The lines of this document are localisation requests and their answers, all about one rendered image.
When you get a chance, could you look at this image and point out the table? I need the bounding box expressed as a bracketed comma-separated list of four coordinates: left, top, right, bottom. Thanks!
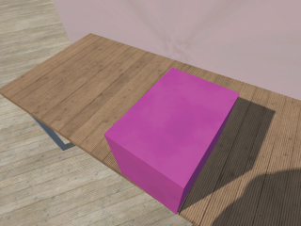
[0, 33, 301, 226]

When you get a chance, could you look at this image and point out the carton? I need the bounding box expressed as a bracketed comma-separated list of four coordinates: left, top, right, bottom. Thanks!
[104, 68, 240, 215]

